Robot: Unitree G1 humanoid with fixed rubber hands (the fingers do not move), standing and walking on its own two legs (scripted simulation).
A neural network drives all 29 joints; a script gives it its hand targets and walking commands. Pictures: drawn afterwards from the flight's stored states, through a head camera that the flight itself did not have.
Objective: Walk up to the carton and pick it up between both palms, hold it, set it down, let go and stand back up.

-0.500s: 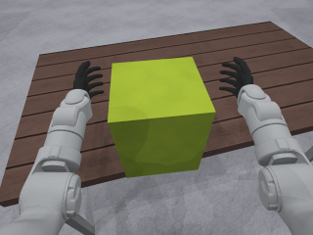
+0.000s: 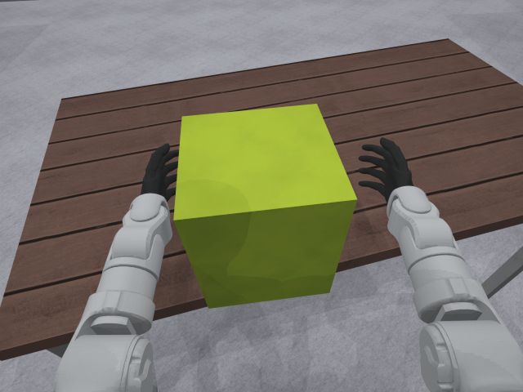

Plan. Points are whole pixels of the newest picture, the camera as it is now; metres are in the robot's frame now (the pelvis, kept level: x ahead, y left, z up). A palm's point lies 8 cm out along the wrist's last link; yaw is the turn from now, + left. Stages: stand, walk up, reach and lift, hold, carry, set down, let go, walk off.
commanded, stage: reach and lift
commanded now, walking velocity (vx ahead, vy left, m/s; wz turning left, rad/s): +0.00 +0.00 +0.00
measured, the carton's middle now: (260, 210) +0.40 +0.02 +0.07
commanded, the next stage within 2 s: none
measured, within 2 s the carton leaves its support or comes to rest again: neither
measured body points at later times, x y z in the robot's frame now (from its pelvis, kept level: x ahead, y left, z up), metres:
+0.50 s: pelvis +0.00 +0.00 +0.00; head +0.04 +0.00 +0.45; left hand +0.46 +0.18 +0.15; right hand +0.47 -0.15 +0.14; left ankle -0.02 +0.14 -0.75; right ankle +0.02 -0.12 -0.75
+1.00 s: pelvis -0.03 +0.00 +0.00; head +0.00 -0.01 +0.45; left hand +0.43 +0.16 +0.17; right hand +0.44 -0.14 +0.16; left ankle -0.02 +0.14 -0.75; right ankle +0.02 -0.12 -0.75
